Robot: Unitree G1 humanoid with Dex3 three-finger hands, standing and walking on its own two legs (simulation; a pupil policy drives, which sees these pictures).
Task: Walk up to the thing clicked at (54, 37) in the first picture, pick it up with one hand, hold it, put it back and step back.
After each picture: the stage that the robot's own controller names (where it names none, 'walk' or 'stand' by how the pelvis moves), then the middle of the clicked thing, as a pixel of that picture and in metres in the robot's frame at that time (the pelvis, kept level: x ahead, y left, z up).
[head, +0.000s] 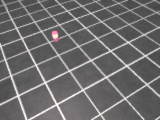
stand; (55, 36) +1.57 +0.38 -0.72
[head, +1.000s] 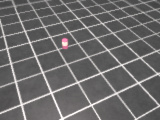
walk; (64, 43) +1.47 +0.20 -0.70
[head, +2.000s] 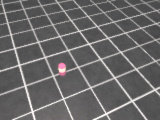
walk; (62, 69) +0.98 +0.21 -0.71
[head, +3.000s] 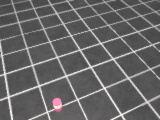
walk; (57, 104) +0.61 +0.22 -0.71
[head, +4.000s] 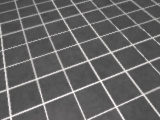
stand; out of the picture +0.41 +0.20 -0.70
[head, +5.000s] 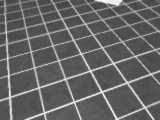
stand; out of the picture +0.38 +0.21 -0.72
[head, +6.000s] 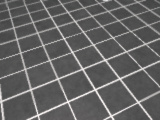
stand; out of the picture +0.36 +0.24 -0.72
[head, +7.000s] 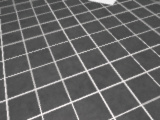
stand; out of the picture +0.38 +0.23 -0.73
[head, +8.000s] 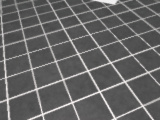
stand; out of the picture +0.38 +0.23 -0.73
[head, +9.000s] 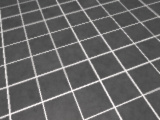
go down; out of the picture +0.39 +0.22 -0.72
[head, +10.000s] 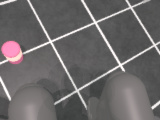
go down; (13, 53) +0.48 +0.23 -0.29
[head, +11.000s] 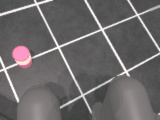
close in; (23, 57) +0.48 +0.22 -0.30
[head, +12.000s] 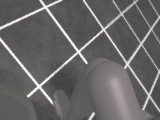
close in; out of the picture +0.46 +0.27 -0.23
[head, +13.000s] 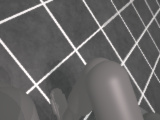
lift; out of the picture +0.44 +0.27 -0.23
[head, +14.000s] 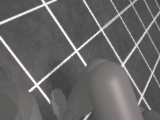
lift; out of the picture +0.41 +0.24 -0.24
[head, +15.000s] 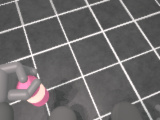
lift; (34, 92) +0.32 +0.19 -0.06
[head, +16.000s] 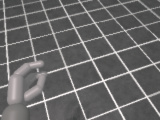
go down; out of the picture +0.37 +0.15 -0.70
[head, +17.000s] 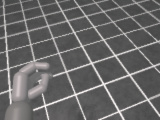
stand; out of the picture +0.41 +0.12 -0.70
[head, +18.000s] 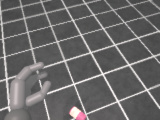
stand; (77, 114) +0.47 +0.08 -0.67
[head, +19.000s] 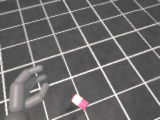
stand; (80, 101) +0.51 +0.05 -0.66
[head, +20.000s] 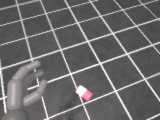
stand; (84, 92) +0.56 +0.01 -0.64
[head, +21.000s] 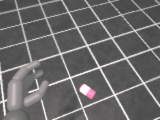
stand; (87, 91) +0.60 -0.03 -0.65
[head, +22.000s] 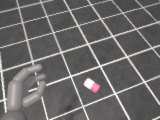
stand; (91, 85) +0.63 -0.06 -0.66
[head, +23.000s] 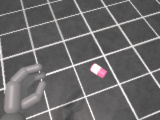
stand; (98, 70) +0.69 -0.09 -0.61
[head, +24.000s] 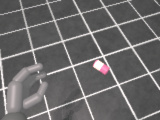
stand; (101, 67) +0.72 -0.12 -0.61
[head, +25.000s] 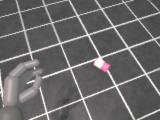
stand; (101, 64) +0.75 -0.15 -0.62
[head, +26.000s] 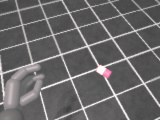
stand; (103, 71) +0.77 -0.17 -0.67
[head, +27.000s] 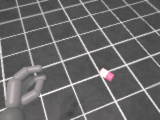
stand; (106, 74) +0.80 -0.20 -0.68
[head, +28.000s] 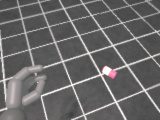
stand; (109, 72) +0.82 -0.22 -0.68
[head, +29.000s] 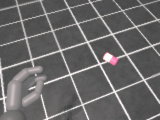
stand; (110, 59) +0.86 -0.24 -0.65
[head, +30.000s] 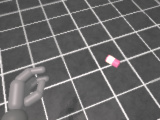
stand; (112, 61) +0.88 -0.27 -0.67
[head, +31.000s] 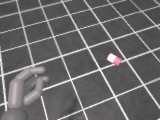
stand; (114, 59) +0.90 -0.28 -0.67
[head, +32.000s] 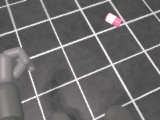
crouch; (113, 20) +0.96 -0.30 -0.52
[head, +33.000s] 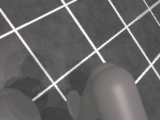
lower; out of the picture +1.08 -0.16 -0.27
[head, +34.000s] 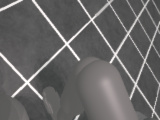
lower; out of the picture +1.13 -0.07 -0.26
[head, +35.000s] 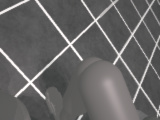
lower; out of the picture +1.15 -0.09 -0.26
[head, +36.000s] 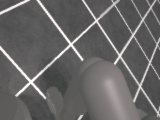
lower; out of the picture +1.17 -0.10 -0.26
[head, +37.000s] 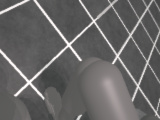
lower; out of the picture +1.19 -0.11 -0.26
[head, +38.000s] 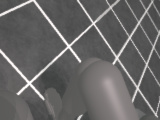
open; out of the picture +1.21 -0.11 -0.26
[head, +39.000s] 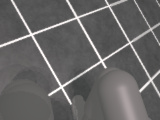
stand; out of the picture +1.21 -0.20 -0.29
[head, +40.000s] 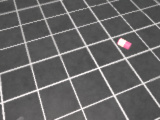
stand; (124, 43) +1.06 -0.43 -0.65
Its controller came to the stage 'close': yes
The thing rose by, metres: 0.41
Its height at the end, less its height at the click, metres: -0.02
